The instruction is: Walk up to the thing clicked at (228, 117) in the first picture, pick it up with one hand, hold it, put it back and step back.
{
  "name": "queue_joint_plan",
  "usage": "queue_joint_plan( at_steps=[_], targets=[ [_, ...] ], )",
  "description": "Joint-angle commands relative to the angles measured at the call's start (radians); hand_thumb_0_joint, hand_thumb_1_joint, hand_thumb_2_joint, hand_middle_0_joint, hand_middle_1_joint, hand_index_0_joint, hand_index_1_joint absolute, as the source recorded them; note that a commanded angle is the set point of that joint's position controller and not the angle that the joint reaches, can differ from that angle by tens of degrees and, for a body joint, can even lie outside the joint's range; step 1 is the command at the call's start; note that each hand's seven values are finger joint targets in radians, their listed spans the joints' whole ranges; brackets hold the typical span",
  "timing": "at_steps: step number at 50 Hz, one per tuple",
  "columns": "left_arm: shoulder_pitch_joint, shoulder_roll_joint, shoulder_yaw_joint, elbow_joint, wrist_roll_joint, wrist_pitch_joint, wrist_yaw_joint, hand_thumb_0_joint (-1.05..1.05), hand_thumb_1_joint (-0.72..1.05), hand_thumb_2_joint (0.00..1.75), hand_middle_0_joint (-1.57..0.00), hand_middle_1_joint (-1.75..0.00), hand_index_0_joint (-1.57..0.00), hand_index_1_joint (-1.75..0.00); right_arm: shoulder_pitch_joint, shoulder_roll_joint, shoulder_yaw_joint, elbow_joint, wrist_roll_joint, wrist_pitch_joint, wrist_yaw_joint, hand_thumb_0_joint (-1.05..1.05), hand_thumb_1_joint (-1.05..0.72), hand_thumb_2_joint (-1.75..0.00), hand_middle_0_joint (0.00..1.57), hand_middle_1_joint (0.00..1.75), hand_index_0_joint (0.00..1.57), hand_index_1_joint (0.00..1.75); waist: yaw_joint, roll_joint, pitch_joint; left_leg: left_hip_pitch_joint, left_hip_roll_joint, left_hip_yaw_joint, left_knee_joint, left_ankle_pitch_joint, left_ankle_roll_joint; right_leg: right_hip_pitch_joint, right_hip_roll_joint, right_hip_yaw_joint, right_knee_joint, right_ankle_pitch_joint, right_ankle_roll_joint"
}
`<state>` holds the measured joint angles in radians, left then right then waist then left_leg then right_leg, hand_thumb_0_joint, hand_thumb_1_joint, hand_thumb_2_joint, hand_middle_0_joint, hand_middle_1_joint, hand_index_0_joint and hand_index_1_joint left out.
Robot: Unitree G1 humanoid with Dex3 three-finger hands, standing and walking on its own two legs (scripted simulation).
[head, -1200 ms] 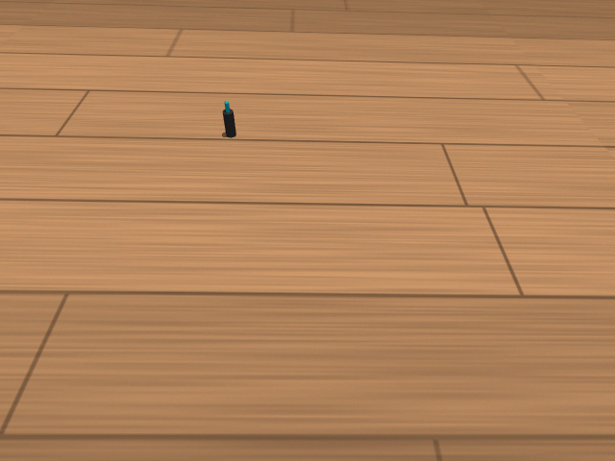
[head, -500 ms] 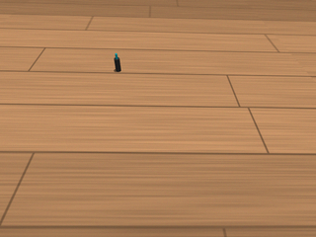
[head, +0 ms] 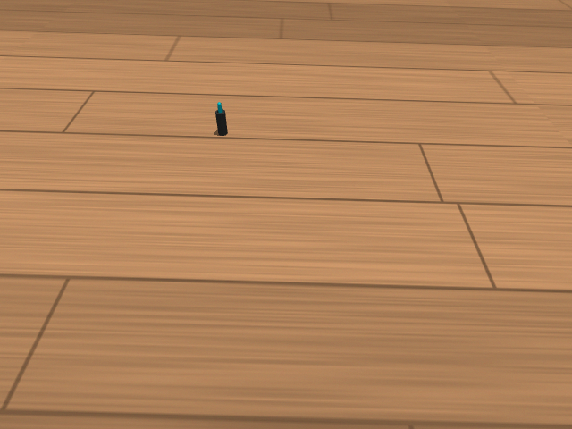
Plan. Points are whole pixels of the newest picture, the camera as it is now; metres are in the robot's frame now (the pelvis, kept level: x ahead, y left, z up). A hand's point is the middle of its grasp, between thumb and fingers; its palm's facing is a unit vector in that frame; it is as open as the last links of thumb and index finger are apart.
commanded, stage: walk up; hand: left
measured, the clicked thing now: (221, 118) +1.82 +0.39 -0.68
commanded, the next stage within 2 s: none
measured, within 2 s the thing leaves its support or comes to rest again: neither
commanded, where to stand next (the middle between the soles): +1.54 +0.20 m, yaw +7 degrees
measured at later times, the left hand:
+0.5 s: hand (48, 381) +0.23 +0.40 -0.16, palm faces +0.04 -0.95 -0.30, open 7.4 cm
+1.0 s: hand (122, 216) +0.57 +0.38 -0.13, palm faces +0.11 -0.94 -0.33, open 7.4 cm
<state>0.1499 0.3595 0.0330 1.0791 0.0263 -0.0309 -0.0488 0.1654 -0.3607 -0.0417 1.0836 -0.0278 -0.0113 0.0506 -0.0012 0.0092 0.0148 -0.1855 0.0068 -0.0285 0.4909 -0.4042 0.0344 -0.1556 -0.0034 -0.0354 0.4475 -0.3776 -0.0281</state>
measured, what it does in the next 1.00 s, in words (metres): walks ahead: left foot, then right foot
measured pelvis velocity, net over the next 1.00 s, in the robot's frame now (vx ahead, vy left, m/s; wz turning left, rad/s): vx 0.48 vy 0.11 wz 0.12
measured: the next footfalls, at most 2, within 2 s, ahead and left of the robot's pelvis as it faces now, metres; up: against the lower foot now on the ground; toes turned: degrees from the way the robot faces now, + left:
left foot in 0.28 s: +0.20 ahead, +0.22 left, +0.00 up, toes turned +11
right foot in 0.80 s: +0.56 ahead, +0.03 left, +0.00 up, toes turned +1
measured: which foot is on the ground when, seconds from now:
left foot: down 0.00-0.00, up 0.02-0.26, down 0.28-0.84, up 0.86-1.00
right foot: down 0.00-0.32, up 0.34-0.78, down 0.80-1.00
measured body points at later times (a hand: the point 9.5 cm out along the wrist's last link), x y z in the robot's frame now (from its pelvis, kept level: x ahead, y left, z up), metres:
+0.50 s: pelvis +0.18 +0.12 -0.01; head +0.17 +0.16 +0.44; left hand +0.23 +0.45 -0.14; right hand +0.25 -0.20 -0.10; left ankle +0.16 +0.22 -0.74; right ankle +0.20 -0.04 -0.67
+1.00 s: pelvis +0.48 +0.11 -0.01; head +0.50 +0.11 +0.44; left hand +0.56 +0.43 -0.11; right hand +0.57 -0.20 -0.13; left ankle +0.41 +0.26 -0.65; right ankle +0.52 +0.03 -0.74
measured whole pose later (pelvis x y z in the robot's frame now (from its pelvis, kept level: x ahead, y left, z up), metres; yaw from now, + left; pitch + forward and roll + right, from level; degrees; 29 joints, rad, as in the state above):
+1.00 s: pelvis +0.48 +0.11 -0.01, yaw +7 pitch -3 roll +1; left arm 0.16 0.36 0.05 0.87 0.00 -0.08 -0.06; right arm 0.30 -0.40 -0.05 0.91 0.00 -0.07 0.04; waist 0.00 0.01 0.09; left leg -0.40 0.04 -0.02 1.18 -0.34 0.05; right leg -0.22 -0.02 -0.11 0.51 -0.24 -0.05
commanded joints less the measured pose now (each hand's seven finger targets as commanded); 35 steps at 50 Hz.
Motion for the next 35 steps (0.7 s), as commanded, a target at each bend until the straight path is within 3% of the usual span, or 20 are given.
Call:
queue_joint_plan(
  at_steps=[1, 2, 4, 5, 8, 11, 12, 14, 15, 16, 17, 18, 19, 21, 22, 24, 27, 29, 31, 35],
  targets=[
    [0.088, 0.378, 0.116, -0.089, 0.016, -0.055, 0.012, 0.0, 0.9, 0.9, -0.2, -0.3, -0.2, -0.3, -0.244, -0.218, -0.067, -0.183, -0.017, -0.042, 0.006, 0.0, -0.9, -0.9, 0.2, 0.3, 0.2, 0.3, 0.138, -0.146, 0.105, -0.598, 0.064, -0.021, 0.373, -0.043, -0.013, 0.195, -0.469, 0.541, -0.377, -0.419, -0.235],
    [0.067, 0.379, 0.118, -0.111, 0.014, -0.06, 0.012, 0.0, 0.9, 0.9, -0.2, -0.3, -0.2, -0.3, -0.196, -0.243, -0.074, -0.176, -0.009, -0.049, 0.01, 0.0, -0.9, -0.9, 0.2, 0.3, 0.2, 0.3, 0.111, -0.101, 0.086, -0.602, 0.087, -0.049, 0.375, -0.039, -0.015, 0.256, -0.462, 0.519, -0.369, -0.331, -0.244],
    [0.052, 0.347, 0.114, -0.123, 0.016, -0.065, 0.013, 0.0, 0.9, 0.9, -0.2, -0.3, -0.2, -0.3, -0.153, -0.258, -0.082, -0.166, -0.001, -0.057, 0.026, 0.0, -0.9, -0.9, 0.2, 0.3, 0.2, 0.3, 0.082, -0.08, 0.036, -0.542, 0.107, -0.057, 0.349, -0.031, -0.018, 0.298, -0.37, 0.379, -0.343, -0.272, -0.207],
    [0.021, 0.341, 0.111, -0.134, 0.012, -0.065, 0.011, 0.0, 0.9, 0.9, -0.2, -0.3, -0.2, -0.3, -0.133, -0.261, -0.09, -0.164, -0.002, -0.052, 0.036, 0.0, -0.9, -0.9, 0.2, 0.3, 0.2, 0.3, 0.064, -0.1, 0.033, -0.478, 0.111, -0.043, 0.326, -0.024, -0.025, 0.241, -0.329, 0.295, -0.339, -0.285, -0.178],
    [-0.055, 0.377, 0.111, -0.176, 0.012, -0.066, 0.001, 0.0, 0.9, 0.9, -0.2, -0.3, -0.2, -0.3, -0.099, -0.259, -0.096, -0.173, 0.0, -0.042, 0.057, 0.0, -0.9, -0.9, 0.2, 0.3, 0.2, 0.3, 0.023, -0.202, 0.082, -0.299, 0.116, 0.008, 0.225, 0.059, -0.039, 0.015, -0.284, 0.154, -0.342, -0.246, -0.149],
    [-0.048, 0.379, 0.105, -0.179, 0.006, -0.06, -0.01, 0.0, 0.9, 0.9, -0.2, -0.3, -0.2, -0.3, -0.054, -0.243, -0.102, -0.166, 0.004, -0.043, 0.063, 0.0, -0.9, -0.9, 0.2, 0.3, 0.2, 0.3, 0.002, -0.166, 0.085, -0.113, 0.078, 0.09, 0.128, 0.194, -0.047, -0.114, -0.237, 0.032, -0.272, -0.17, -0.132],
    [-0.061, 0.377, 0.103, -0.176, 0.005, -0.056, -0.012, 0.0, 0.9, 0.9, -0.2, -0.3, -0.2, -0.3, 0.0, -0.241, -0.107, -0.151, 0.005, -0.045, 0.06, 0.0, -0.9, -0.9, 0.2, 0.3, 0.2, 0.3, -0.029, -0.14, 0.074, -0.022, 0.063, 0.125, 0.1, 0.252, -0.045, -0.168, -0.229, 0.003, -0.225, -0.202, -0.129],
    [-0.044, 0.334, 0.087, -0.175, 0.008, -0.048, -0.014, 0.0, 0.9, 0.9, -0.2, -0.3, -0.2, -0.3, 0.136, -0.284, -0.129, -0.105, 0.001, -0.051, 0.043, 0.0, -0.9, -0.9, 0.2, 0.3, 0.2, 0.3, -0.1, -0.004, 0.004, 0.215, 0.015, 0.168, 0.084, 0.2, -0.021, -0.272, -0.189, -0.069, 0.015, -0.093, -0.107],
    [-0.007, 0.28, 0.069, -0.177, 0.015, -0.044, -0.016, 0.0, 0.9, 0.9, -0.2, -0.3, -0.2, -0.3, 0.283, -0.338, -0.153, -0.065, -0.002, -0.058, 0.026, 0.0, -0.9, -0.9, 0.2, 0.3, 0.2, 0.3, -0.169, 0.164, -0.076, 0.427, 0.015, 0.095, 0.055, 0.039, 0.025, -0.385, -0.131, -0.109, 0.355, 0.023, -0.083],
    [0.03, 0.184, 0.042, -0.193, 0.006, -0.044, -0.019, 0.0, 0.9, 0.9, -0.2, -0.3, -0.2, -0.3, 0.38, -0.425, -0.17, -0.067, -0.015, -0.066, 0.007, 0.0, -0.9, -0.9, 0.2, 0.3, 0.2, 0.3, -0.187, 0.409, -0.084, 0.476, 0.231, -0.324, -0.155, -0.309, 0.092, -0.599, 0.003, -0.074, 0.701, -0.209, -0.041],
    [-0.005, 0.255, 0.052, -0.21, -0.008, -0.044, -0.008, 0.0, 0.9, 0.9, -0.2, -0.3, -0.2, -0.3, 0.286, -0.503, -0.17, -0.12, 0.013, -0.076, 0.009, 0.0, -0.9, -0.9, 0.2, 0.3, 0.2, 0.3, -0.16, 0.335, -0.065, 0.349, 0.398, -0.727, -0.376, -0.505, 0.17, -0.622, 0.022, 0.059, 0.803, -0.197, -0.042],
    [-0.034, 0.324, 0.053, -0.209, 0.002, -0.047, -0.001, 0.0, 0.9, 0.9, -0.2, -0.3, -0.2, -0.3, 0.19, -0.496, -0.174, -0.151, 0.033, -0.073, 0.008, 0.0, -0.9, -0.9, 0.2, 0.3, 0.2, 0.3, -0.124, 0.239, -0.002, 0.24, 0.45, -0.785, -0.41, -0.497, 0.221, -0.592, -0.048, 0.134, 0.816, -0.13, -0.048],
    [-0.049, 0.342, 0.053, -0.196, -0.012, -0.052, 0.002, 0.0, 0.9, 0.9, -0.2, -0.3, -0.2, -0.3, 0.135, -0.459, -0.154, -0.162, 0.03, -0.078, -0.001, 0.0, -0.9, -0.9, 0.2, 0.3, 0.2, 0.3, -0.094, 0.121, 0.041, 0.175, 0.407, -0.619, -0.358, -0.342, 0.188, -0.591, -0.08, 0.173, 0.805, -0.054, -0.038],
    [0.043, 0.334, 0.062, -0.147, -0.041, -0.048, -0.012, 0.0, 0.9, 0.9, -0.2, -0.3, -0.2, -0.3, 0.074, -0.347, -0.108, -0.188, 0.024, -0.094, -0.011, 0.0, -0.9, -0.9, 0.2, 0.3, 0.2, 0.3, -0.022, 0.062, 0.051, 0.122, 0.267, -0.277, -0.289, -0.05, 0.107, -0.509, -0.13, 0.155, 0.687, 0.093, -0.018],
    [0.068, 0.316, 0.06, -0.135, -0.043, -0.039, -0.02, 0.0, 0.9, 0.9, -0.2, -0.3, -0.2, -0.3, 0.082, -0.321, -0.097, -0.186, 0.03, -0.101, -0.012, 0.0, -0.9, -0.9, 0.2, 0.3, 0.2, 0.3, -0.006, 0.079, 0.072, 0.059, 0.238, -0.197, -0.309, 0.032, 0.065, -0.456, -0.133, 0.141, 0.63, 0.13, -0.003],
    [0.086, 0.299, 0.067, -0.137, -0.031, -0.022, -0.033, 0.0, 0.9, 0.9, -0.2, -0.3, -0.2, -0.3, 0.094, -0.306, -0.093, -0.191, 0.035, -0.112, -0.013, 0.0, -0.9, -0.9, 0.2, 0.3, 0.2, 0.3, 0.005, 0.095, 0.073, 0.049, 0.22, -0.129, -0.338, 0.131, 0.058, -0.418, -0.123, 0.113, 0.586, 0.212, 0.028],
    [0.011, 0.284, 0.065, -0.187, -0.022, -0.018, -0.045, 0.0, 0.9, 0.9, -0.2, -0.3, -0.2, -0.3, 0.097, -0.313, -0.094, -0.208, 0.031, -0.121, -0.014, 0.0, -0.9, -0.9, 0.2, 0.3, 0.2, 0.3, -0.001, 0.094, 0.12, 0.064, 0.231, -0.076, -0.375, 0.163, 0.126, -0.471, -0.129, 0.085, 0.448, 0.248, 0.048],
    [-0.073, 0.271, 0.064, -0.225, -0.015, -0.02, -0.052, 0.0, 0.9, 0.9, -0.2, -0.3, -0.2, -0.3, 0.111, -0.316, -0.095, -0.211, 0.03, -0.123, -0.013, 0.0, -0.9, -0.9, 0.2, 0.3, 0.2, 0.3, -0.019, 0.093, 0.147, 0.075, 0.223, -0.038, -0.381, 0.244, 0.132, -0.473, -0.134, 0.057, 0.345, 0.29, 0.045],
    [-0.159, 0.24, 0.054, -0.261, -0.012, -0.022, -0.059, 0.0, 0.9, 0.9, -0.2, -0.3, -0.2, -0.3, 0.155, -0.312, -0.094, -0.205, 0.032, -0.122, -0.014, 0.0, -0.9, -0.9, 0.2, 0.3, 0.2, 0.3, -0.048, 0.081, 0.137, 0.118, 0.194, 0.002, -0.349, 0.405, 0.103, -0.448, -0.112, 0.011, 0.227, 0.33, 0.026],
    [-0.242, 0.202, 0.05, -0.289, -0.016, -0.024, -0.061, 0.0, 0.9, 0.9, -0.2, -0.3, -0.2, -0.3, 0.213, -0.321, -0.101, -0.202, 0.024, -0.108, -0.024, 0.0, -0.9, -0.9, 0.2, 0.3, 0.2, 0.3, -0.074, 0.077, 0.095, 0.168, 0.196, 0.018, -0.297, 0.55, 0.074, -0.336, -0.076, -0.051, 0.107, 0.373, -0.014]
  ],
)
